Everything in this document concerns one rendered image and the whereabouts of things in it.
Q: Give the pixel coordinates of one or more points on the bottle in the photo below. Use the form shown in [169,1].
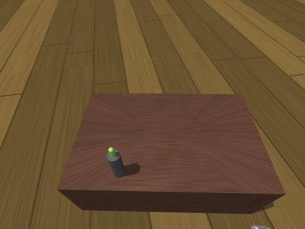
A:
[115,161]

